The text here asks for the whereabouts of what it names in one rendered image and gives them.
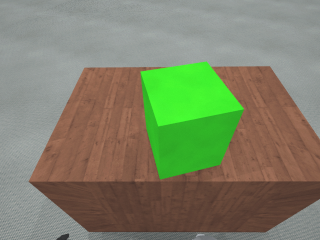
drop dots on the pedestal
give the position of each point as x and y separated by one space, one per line
98 165

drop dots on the carton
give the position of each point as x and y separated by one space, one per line
190 117

